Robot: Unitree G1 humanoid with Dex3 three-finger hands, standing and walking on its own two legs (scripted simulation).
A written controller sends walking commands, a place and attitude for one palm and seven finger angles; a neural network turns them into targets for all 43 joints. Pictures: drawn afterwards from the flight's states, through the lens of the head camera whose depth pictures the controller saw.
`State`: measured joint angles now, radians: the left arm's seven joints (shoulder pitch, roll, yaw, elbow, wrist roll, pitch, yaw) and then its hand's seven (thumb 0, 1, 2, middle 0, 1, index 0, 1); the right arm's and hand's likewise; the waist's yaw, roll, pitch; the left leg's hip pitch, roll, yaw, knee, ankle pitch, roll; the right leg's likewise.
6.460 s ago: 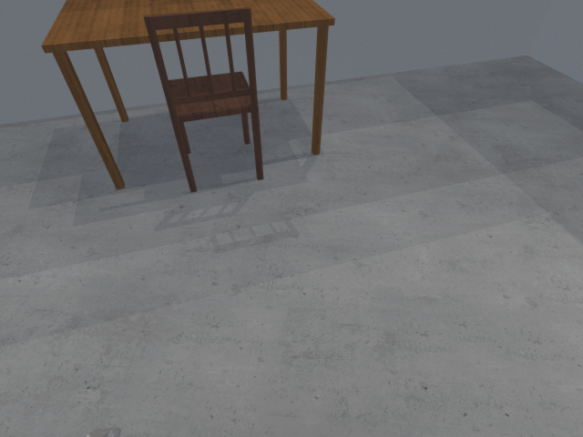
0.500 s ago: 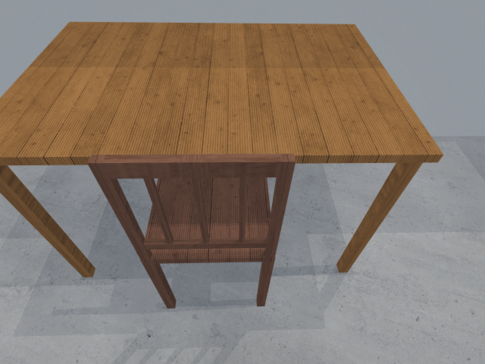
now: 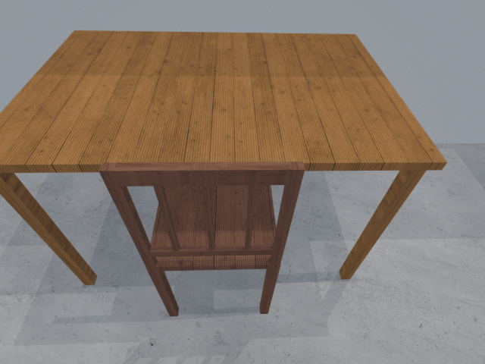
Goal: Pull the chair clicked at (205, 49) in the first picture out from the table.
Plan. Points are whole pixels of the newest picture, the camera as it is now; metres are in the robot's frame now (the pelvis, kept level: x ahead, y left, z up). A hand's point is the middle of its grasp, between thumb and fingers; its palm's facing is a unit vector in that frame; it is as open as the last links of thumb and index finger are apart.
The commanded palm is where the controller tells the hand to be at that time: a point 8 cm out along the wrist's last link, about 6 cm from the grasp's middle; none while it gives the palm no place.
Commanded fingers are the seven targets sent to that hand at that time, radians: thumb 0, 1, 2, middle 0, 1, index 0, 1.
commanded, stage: come to a stop and stand still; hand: left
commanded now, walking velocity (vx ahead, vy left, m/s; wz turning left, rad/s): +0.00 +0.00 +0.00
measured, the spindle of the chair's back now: (209, 219) +0.45 +0.11 -0.11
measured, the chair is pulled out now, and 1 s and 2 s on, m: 0.00 0.00 0.00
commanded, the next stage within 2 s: look again from close up in 0.08 s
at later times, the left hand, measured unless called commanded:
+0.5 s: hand out of the picture -0.01 +0.16 -0.18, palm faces +0.02 -0.98 -0.21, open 7.4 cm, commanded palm none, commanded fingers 0.00 0.90 0.90 -0.20 -0.30 -0.20 -0.30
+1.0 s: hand out of the picture -0.01 +0.16 -0.18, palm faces +0.01 -0.98 -0.21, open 7.4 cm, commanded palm none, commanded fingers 0.00 0.90 0.90 -0.20 -0.30 -0.20 -0.30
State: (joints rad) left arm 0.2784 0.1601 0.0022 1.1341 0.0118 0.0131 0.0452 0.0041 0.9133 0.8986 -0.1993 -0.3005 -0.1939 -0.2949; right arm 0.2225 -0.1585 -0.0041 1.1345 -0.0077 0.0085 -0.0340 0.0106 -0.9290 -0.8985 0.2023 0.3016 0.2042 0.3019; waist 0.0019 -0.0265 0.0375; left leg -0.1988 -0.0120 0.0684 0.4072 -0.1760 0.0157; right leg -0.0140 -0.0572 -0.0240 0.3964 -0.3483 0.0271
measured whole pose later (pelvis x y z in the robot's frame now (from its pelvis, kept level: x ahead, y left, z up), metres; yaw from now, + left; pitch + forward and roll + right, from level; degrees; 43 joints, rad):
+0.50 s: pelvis -0.01 -0.01 -0.01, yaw +0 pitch -2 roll +0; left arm 0.32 0.15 -0.01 1.07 0.01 -0.02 0.05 0.01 0.91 0.90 -0.20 -0.30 -0.20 -0.30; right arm 0.27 -0.18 0.01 1.07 -0.01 0.00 -0.02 0.01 -0.93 -0.90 0.20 0.30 0.20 0.30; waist -0.01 0.01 0.03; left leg -0.29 0.02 0.05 0.56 -0.24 0.00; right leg -0.09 -0.03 -0.04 0.52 -0.40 0.01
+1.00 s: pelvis +0.00 -0.02 +0.00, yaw -1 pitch -1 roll +1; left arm 0.33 0.18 -0.01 1.07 0.01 -0.01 0.04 0.01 0.91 0.90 -0.20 -0.30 -0.20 -0.30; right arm 0.23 -0.17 0.01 1.10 -0.01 -0.01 -0.02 0.01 -0.91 -0.90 0.20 0.30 0.20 0.30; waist 0.01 -0.03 0.03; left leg -0.25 0.03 0.06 0.48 -0.21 -0.01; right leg -0.06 -0.02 -0.02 0.47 -0.38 0.00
